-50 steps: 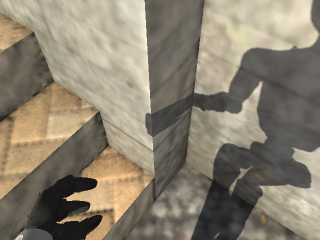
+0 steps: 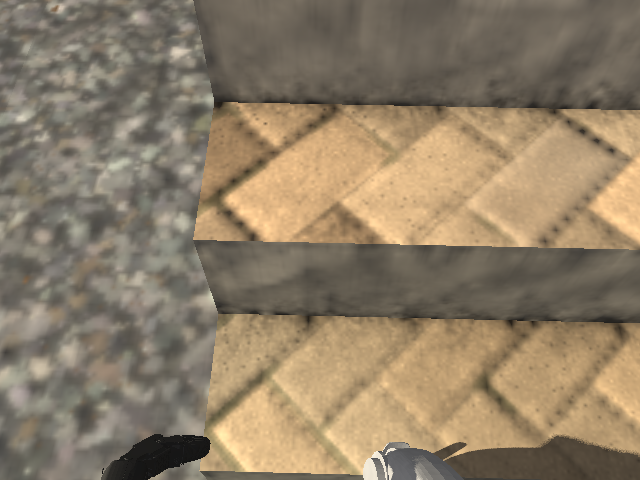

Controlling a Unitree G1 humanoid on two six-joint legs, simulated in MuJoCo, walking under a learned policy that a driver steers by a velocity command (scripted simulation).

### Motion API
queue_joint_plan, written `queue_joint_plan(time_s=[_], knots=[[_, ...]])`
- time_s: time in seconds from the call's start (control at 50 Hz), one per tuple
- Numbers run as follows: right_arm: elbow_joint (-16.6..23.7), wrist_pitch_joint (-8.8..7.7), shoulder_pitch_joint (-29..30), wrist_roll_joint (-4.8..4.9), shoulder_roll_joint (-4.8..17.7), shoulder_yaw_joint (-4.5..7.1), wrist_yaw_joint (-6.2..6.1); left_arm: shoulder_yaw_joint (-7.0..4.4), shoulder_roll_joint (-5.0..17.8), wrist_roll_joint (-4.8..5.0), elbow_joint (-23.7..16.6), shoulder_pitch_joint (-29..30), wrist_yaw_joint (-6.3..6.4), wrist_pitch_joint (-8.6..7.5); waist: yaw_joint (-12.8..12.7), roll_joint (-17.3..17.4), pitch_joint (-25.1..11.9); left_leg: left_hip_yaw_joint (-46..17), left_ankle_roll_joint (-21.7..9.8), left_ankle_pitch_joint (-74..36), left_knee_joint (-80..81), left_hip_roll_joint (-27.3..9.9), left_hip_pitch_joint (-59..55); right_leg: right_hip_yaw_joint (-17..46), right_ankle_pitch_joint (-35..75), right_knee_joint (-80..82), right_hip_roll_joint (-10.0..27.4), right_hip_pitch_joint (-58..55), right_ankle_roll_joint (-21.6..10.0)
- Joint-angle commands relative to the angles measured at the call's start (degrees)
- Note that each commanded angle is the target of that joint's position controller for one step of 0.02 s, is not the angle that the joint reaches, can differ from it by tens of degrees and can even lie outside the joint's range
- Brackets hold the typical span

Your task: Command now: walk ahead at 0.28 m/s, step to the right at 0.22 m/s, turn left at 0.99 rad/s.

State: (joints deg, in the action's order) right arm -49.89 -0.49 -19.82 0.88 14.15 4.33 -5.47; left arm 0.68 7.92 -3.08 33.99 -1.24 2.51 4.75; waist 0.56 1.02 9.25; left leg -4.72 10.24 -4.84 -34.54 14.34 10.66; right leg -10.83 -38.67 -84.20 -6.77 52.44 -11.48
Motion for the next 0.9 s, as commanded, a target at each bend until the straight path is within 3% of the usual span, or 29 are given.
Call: queue_joint_plan(time_s=[0.02,0.04,0.06,0.08,0.1,0.16,0.22,0.26,0.28,0.3,0.34,0.38,0.4,0.42,0.44,0.46,0.48,0.52,0.56,0.58,0.6,0.62,0.66,0.78,0.82,0.84,0.86,0.88,0.9], knots=[[12.8,-1.75,10.7,1.4,17.7,5.79,0.8,-5.96,14.3,2.04,-6.4,-4.7,0.12,2.37,-13.9,-39.5,-41.6,-5.0,6.7,37.1,-90.8,-0.3,22.5,58.3,17.0,59.9,23.6,-40.6,-28.4],[16.4,1.28,11.9,-4.1,8.8,3.64,1.96,-4.14,4.8,2.31,-10.1,4.5,1.16,0.67,-5.3,-13.5,-24.6,-5.9,-4.0,33.5,-86.8,-6.6,31.4,54.5,0.6,56.1,22.1,-29.9,-20.2],[16.1,3.49,12.2,-6.26,5.8,2.26,2.16,-3.09,1.1,1.85,-7.3,4.1,1.26,-1.66,-1.8,1.4,-13.8,-6.1,-9.2,32.5,-82.1,-10.1,35.4,46.5,0.1,49.5,22.3,-24.9,-13.2],[17.2,4.59,11.0,-7.15,4.4,1.57,2.85,-2.01,-0.8,1.34,-4.8,0.0,1.06,-2.81,1.3,11.3,-7.2,-2.7,-10.7,29.8,-71.5,-11.6,33.5,35.5,2.1,45.3,19.4,-19.7,-6.5],[17.8,4.89,10.5,-7.35,2.3,0.58,4.04,-1.6,-0.3,0.97,-3.3,-2.3,1.63,-4.4,2.5,12.5,-4.8,-1.2,-10.3,27.0,-68.3,-10.6,31.4,27.1,4.5,41.1,17.1,-15.3,-4.0],[17.6,3.41,12.7,-3.33,-3.2,-1.8,3.43,-1.86,2.1,-0.16,-0.4,-8.5,-0.72,-8.03,-3.3,0.5,-3.3,-0.1,-10.3,28.2,-70.5,-7.5,37.7,21.1,11.8,42.1,17.0,-18.3,-7.1],[21.1,3.0,14.6,-0.54,2.0,-1.51,3.97,-3.02,7.4,-0.55,-2.0,-8.0,-1.06,-6.89,-1.2,-7.0,-6.3,4.5,-7.8,28.3,-49.5,-9.0,30.7,16.9,25.9,45.1,14.5,-21.2,-5.1],[19.7,3.11,10.0,1.05,6.8,-1.05,4.55,-4.07,9.3,-0.55,-4.1,-5.5,-0.71,-4.74,1.3,-4.7,-13.3,14.0,-5.6,13.8,-20.2,-11.0,10.1,10.0,29.5,42.1,9.1,-20.6,0.3],[17.9,3.15,5.0,2.11,5.4,-0.93,4.44,-4.32,9.1,0.34,-4.1,-5.7,-0.94,-3.53,3.4,-4.3,-14.5,14.9,-4.8,-1.0,-8.8,-10.8,-0.8,8.3,24.6,35.2,6.5,-18.3,2.0],[17.5,2.88,2.1,1.43,5.6,-1.13,3.73,-4.38,7.9,1.43,-4.6,-4.0,-0.88,-3.23,3.8,-7.8,-16.2,6.4,-6.9,-21.4,-1.5,-16.8,-7.4,10.2,23.9,25.3,6.2,-18.4,3.8],[15.9,2.2,2.4,-0.51,3.9,-2.09,2.86,-4.15,6.4,2.69,-5.7,-8.0,-1.93,-3.48,2.4,2.6,-15.9,12.5,-6.4,-41.6,20.5,-15.7,-9.1,7.1,8.8,15.3,0.6,-22.9,5.9],[15.2,1.97,6.2,-1.97,0.8,-3.37,1.52,-3.71,3.4,3.9,-4.6,-14.6,-0.95,-1.61,-1.5,7.9,-11.1,9.7,-5.4,-57.2,36.7,-23.3,-15.6,10.3,-8.5,-3.1,-4.6,-17.2,6.2],[11.7,2.15,-6.1,-1.71,2.2,-3.14,1.31,-3.77,1.9,3.67,-5.9,-9.3,-0.37,-0.72,6.1,4.8,-12.4,7.4,-3.4,-65.7,36.4,-27.0,-19.2,12.6,-11.0,-19.3,-6.3,-18.4,6.8],[7.0,1.71,-22.2,0.21,9.1,-3.4,2.4,-3.37,-2.9,5.12,-10.3,3.7,0.35,-1.02,12.7,0.0,-12.5,0.8,-1.6,-83.9,35.4,-31.3,-13.5,10.0,-12.4,-41.2,-8.9,-22.1,9.8],[6.9,0.18,-14.3,-4.35,11.3,-3.59,4.24,-2.03,-8.5,8.61,-12.5,-4.4,-0.22,-1.98,1.2,2.2,-15.7,3.4,0.3,-106.2,10.1,-28.8,-18.6,6.9,-16.7,-60.2,-12.7,-4.8,12.3],[10.2,-1.69,0.4,-8.01,12.8,-1.93,5.22,-1.32,-5.3,9.95,-10.9,-17.0,-0.42,-3.15,-8.0,4.7,-21.8,1.4,-7.5,-90.5,2.8,-31.8,-28.6,7.1,-8.1,-58.0,-5.8,8.4,13.1],[10.7,-2.95,3.5,-6.76,12.1,-1.15,5.19,-1.05,-2.2,7.52,-7.8,-16.6,-0.86,-3.61,-6.5,5.4,-25.5,0.5,-14.6,-69.4,3.3,-32.6,-31.7,10.1,-3.6,-61.5,-4.3,13.4,12.7],[11.3,-4.56,3.5,-4.15,10.1,-1.75,4.62,-1.98,1.0,2.95,-6.6,-12.1,-0.43,-3.22,-5.2,6.1,-25.5,-1.8,-15.8,-43.8,5.8,-32.0,-24.2,10.9,7.3,-59.9,-2.4,12.5,13.0],[10.1,-5.26,0.0,-3.33,8.6,-2.17,2.63,-2.24,0.7,1.6,-8.4,-4.8,-0.6,-1.34,-4.3,1.4,-22.0,-3.7,-19.0,-33.0,9.7,-36.8,-15.4,10.9,9.9,-63.7,-1.0,10.8,12.5],[12.4,-6.15,2.9,-3.73,14.6,0.35,1.57,-2.49,1.8,1.81,-9.8,-7.4,-0.69,0.24,-7.4,6.2,-22.3,-12.5,-24.4,-20.5,16.2,-46.1,-10.6,14.3,9.3,-65.0,2.4,7.9,13.1],[12.4,-5.21,5.1,-3.17,15.5,0.95,0.71,-3.2,3.7,2.22,-11.1,-4.1,-0.8,1.79,-7.6,10.3,-18.4,-14.9,-25.2,-1.4,21.4,-48.6,-8.3,16.5,8.3,-64.0,5.2,11.7,13.2],[11.8,-4.08,2.1,-3.35,11.2,-0.09,0.74,-3.99,6.2,1.45,-10.2,1.2,-1.3,2.23,-3.7,5.8,-16.5,-9.4,-22.6,11.1,22.6,-42.4,-7.9,14.8,9.4,-62.0,3.7,11.4,12.8],[11.8,-2.54,-1.7,-4.13,8.6,-0.78,1.02,-3.78,5.3,1.8,-11.5,5.5,-2.15,2.6,-0.9,8.4,-11.2,-1.9,-19.3,20.8,24.1,-38.4,-2.5,11.8,9.4,-58.4,3.0,10.7,11.3],[18.1,-1.79,5.8,-3.43,14.0,1.26,1.31,-4.26,8.0,2.18,-10.5,-1.1,-2.66,3.33,-2.8,8.0,-9.1,10.7,-15.2,26.6,26.1,-36.6,8.7,8.7,13.5,-25.1,5.4,-11.7,9.8],[21.1,-1.4,14.4,-3.39,14.2,1.31,1.71,-3.82,8.4,4.23,-8.8,-5.2,-3.05,2.4,-5.3,9.1,-11.2,20.4,-11.2,27.4,23.7,-33.4,18.6,6.4,16.9,13.6,6.6,-34.1,8.8],[21.0,-0.51,12.2,-3.53,14.4,1.52,2.15,-4.12,8.6,5.54,-8.6,-5.0,-2.78,2.02,-2.9,15.2,-11.8,19.1,-11.6,30.9,23.7,-34.5,15.7,5.0,13.1,24.2,5.5,-36.8,8.5],[21.1,0.63,10.6,-3.65,13.7,1.59,2.74,-4.38,8.9,5.32,-8.3,-7.3,-2.75,1.89,-2.0,19.6,-12.9,16.8,-12.0,32.0,23.1,-37.0,10.5,5.7,11.8,32.7,7.2,-39.0,7.6],[19.8,2.22,8.7,-3.6,12.6,1.58,3.0,-4.61,9.5,4.43,-7.6,-10.7,-2.42,1.82,-1.8,18.1,-14.2,15.8,-11.6,31.0,18.1,-38.0,7.1,6.0,13.5,43.3,8.6,-42.2,6.4],[18.2,4.03,5.1,-4.07,10.0,1.57,3.1,-5.53,11.0,4.04,-4.6,-13.7,-2.49,1.12,-1.1,9.2,-13.3,18.5,-10.4,34.3,5.5,-34.8,7.2,6.3,11.5,53.8,6.1,-44.3,6.3]])
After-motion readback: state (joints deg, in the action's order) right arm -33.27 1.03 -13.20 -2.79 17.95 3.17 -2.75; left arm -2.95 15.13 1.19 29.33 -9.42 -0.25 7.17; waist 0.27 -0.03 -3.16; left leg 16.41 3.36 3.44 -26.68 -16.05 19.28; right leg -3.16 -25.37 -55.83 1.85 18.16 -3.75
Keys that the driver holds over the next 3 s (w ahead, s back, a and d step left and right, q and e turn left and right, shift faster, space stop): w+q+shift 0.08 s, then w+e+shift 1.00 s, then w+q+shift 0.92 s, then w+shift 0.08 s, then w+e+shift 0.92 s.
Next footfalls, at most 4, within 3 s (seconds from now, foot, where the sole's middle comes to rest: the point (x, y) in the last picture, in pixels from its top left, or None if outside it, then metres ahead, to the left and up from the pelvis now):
0.42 left None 0.16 0.29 -0.82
0.94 right None -0.13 0.04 -0.82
1.54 left None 0.16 0.15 -0.60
2.28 right None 0.16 -0.04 -0.60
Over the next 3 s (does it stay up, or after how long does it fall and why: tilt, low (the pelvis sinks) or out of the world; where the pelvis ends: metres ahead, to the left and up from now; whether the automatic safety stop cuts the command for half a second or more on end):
stays up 0.32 0.07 0.26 its command is cut before an obstacle from the start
